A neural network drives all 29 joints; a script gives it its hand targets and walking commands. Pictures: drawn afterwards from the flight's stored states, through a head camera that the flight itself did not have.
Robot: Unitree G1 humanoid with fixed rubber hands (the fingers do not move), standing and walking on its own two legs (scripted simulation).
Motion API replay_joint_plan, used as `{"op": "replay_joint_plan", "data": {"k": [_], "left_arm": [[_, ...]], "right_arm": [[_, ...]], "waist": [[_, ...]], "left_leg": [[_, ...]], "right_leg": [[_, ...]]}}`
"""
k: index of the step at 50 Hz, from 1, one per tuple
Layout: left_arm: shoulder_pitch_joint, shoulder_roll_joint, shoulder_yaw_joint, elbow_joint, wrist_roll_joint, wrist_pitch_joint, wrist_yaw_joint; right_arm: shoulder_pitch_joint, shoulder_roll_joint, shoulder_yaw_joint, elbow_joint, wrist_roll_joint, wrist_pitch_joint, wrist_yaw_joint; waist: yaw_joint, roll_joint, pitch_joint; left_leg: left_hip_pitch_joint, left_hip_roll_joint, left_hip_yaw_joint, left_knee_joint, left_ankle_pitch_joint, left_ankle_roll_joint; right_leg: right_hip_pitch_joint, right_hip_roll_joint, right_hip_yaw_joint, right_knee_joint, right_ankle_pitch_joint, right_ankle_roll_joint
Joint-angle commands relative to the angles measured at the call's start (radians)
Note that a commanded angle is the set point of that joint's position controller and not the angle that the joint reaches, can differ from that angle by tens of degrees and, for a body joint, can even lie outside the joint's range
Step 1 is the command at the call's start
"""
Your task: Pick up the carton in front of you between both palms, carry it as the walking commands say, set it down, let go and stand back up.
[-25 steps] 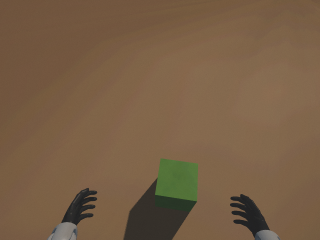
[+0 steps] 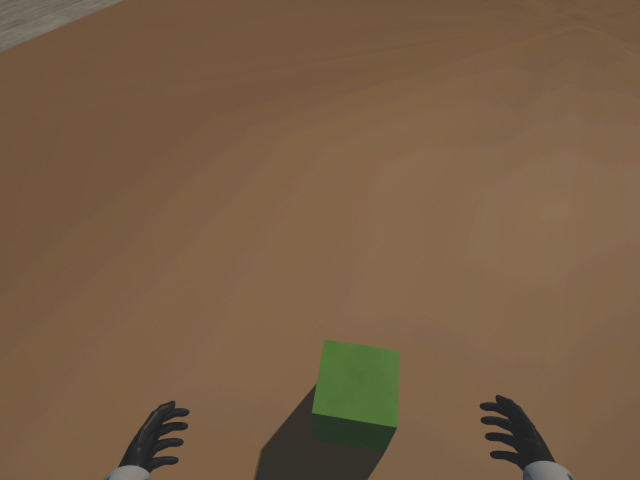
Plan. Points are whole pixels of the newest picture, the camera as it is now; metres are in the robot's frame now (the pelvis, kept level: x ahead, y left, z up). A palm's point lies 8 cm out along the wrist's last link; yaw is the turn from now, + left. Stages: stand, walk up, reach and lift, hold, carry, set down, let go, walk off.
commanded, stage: stand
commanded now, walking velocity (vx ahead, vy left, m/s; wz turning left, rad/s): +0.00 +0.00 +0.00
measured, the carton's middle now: (354, 397) +0.44 -0.08 -0.65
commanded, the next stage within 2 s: none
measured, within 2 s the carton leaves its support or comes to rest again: neither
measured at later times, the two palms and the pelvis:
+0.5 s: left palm out of the picture +0.13 +0.28 -0.09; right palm out of the picture +0.14 -0.30 -0.10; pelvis +0.01 -0.01 +0.00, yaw +1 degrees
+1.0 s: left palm out of the picture +0.10 +0.29 -0.09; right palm out of the picture +0.10 -0.31 -0.10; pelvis +0.00 -0.01 +0.00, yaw +0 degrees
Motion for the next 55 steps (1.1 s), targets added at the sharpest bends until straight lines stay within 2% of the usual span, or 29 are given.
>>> {"op": "replay_joint_plan", "data": {"k": [1,3,8,11,23,32,55], "left_arm": [[-0.029,0.201,0.070,0.015,0.027,-0.037,0.024],[-0.060,0.194,0.064,0.035,0.022,-0.049,0.018],[-0.067,0.215,0.063,0.097,0.015,-0.064,0.013],[-0.064,0.232,0.064,0.128,0.012,-0.068,0.019],[-0.077,0.265,0.059,0.228,0.001,-0.072,0.029],[-0.097,0.269,0.057,0.276,-0.002,-0.071,0.026],[-0.123,0.296,0.043,0.366,-0.012,-0.073,0.017]], "right_arm": [[-0.028,-0.156,-0.056,0.012,-0.015,-0.081,-0.015],[-0.036,-0.159,-0.054,0.036,-0.015,-0.104,-0.006],[-0.027,-0.187,-0.054,0.093,-0.018,-0.127,-0.007],[-0.016,-0.203,-0.054,0.123,-0.016,-0.132,-0.014],[-0.005,-0.234,-0.037,0.219,-0.008,-0.142,-0.028],[-0.021,-0.248,-0.027,0.265,-0.004,-0.149,-0.032],[-0.049,-0.278,-0.008,0.377,-0.001,-0.160,-0.025]], "waist": [[0.006,0.000,-0.012],[0.002,-0.018,-0.026],[0.007,-0.032,-0.079],[0.008,-0.037,-0.092],[0.010,-0.022,-0.083],[0.011,-0.016,-0.073],[0.010,-0.022,-0.030]], "left_leg": [[-0.141,0.027,-0.015,-0.070,0.013,-0.009],[-0.131,0.027,-0.023,-0.061,0.030,-0.001],[-0.097,0.043,-0.038,-0.047,0.174,0.000],[-0.081,0.049,-0.041,-0.043,0.225,0.001],[-0.053,0.065,-0.044,-0.053,0.331,0.004],[-0.040,0.074,-0.045,-0.082,0.325,0.006],[-0.041,0.089,-0.055,-0.155,0.202,0.015]], "right_leg": [[-0.034,-0.059,0.028,-0.075,0.013,-0.001],[-0.049,-0.059,0.040,-0.082,-0.012,-0.007],[0.000,-0.069,0.042,-0.045,0.165,-0.015],[0.022,-0.076,0.044,-0.034,0.226,-0.018],[0.061,-0.090,0.055,-0.032,0.331,-0.029],[0.073,-0.094,0.062,-0.050,0.323,-0.033],[0.062,-0.107,0.088,-0.117,0.200,-0.038]]}}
